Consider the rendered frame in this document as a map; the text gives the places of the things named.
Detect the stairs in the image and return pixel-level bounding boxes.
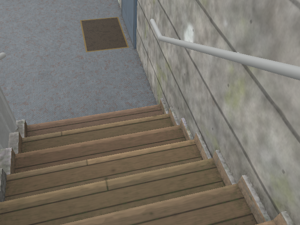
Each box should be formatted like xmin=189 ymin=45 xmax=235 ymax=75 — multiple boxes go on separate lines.
xmin=0 ymin=104 xmax=276 ymax=225

